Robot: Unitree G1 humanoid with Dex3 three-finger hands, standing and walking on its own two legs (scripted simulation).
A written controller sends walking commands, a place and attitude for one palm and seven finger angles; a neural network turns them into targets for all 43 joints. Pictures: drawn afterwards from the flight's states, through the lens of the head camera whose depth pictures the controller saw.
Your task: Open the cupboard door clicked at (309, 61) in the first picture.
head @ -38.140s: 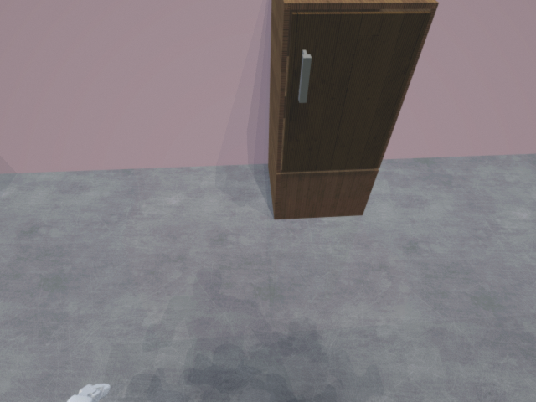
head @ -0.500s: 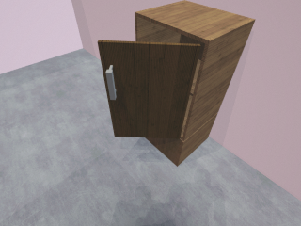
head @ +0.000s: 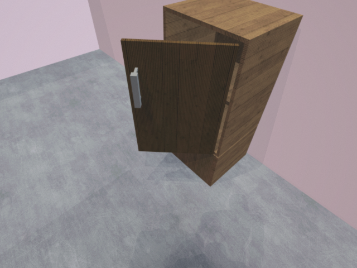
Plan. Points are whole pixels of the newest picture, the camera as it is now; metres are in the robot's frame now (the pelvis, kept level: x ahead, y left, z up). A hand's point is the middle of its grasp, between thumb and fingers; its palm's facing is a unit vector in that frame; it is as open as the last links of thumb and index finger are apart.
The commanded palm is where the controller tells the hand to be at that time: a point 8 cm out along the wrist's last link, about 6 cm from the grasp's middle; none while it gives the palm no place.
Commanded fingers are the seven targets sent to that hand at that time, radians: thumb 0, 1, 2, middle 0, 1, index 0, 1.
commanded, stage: come to a stop and stand still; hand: left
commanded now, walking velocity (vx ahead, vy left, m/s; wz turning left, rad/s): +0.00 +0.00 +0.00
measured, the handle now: (137, 87) +0.73 +0.21 -0.01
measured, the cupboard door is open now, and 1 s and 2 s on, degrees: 45 45 45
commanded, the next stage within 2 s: look again from close up in 0.10 s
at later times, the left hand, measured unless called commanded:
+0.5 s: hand out of the picture +0.00 +0.14 -0.17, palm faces +0.03 -0.99 -0.14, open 7.4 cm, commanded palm none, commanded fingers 0.00 0.90 0.90 -0.20 -0.30 -0.20 -0.30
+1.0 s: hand out of the picture +0.04 +0.15 -0.18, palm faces +0.04 -0.99 -0.16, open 7.4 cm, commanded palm none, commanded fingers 0.00 0.90 0.90 -0.20 -0.30 -0.20 -0.30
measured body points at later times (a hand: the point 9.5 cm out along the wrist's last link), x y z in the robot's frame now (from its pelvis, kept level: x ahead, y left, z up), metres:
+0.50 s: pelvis +0.02 +0.00 +0.00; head +0.03 +0.00 +0.45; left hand +0.00 +0.20 -0.16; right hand +0.00 -0.21 -0.16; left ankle +0.03 +0.10 -0.74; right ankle +0.04 -0.11 -0.74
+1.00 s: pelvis +0.06 -0.01 +0.00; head +0.06 -0.01 +0.45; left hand +0.04 +0.20 -0.16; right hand +0.04 -0.22 -0.17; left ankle +0.03 +0.10 -0.74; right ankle +0.04 -0.11 -0.74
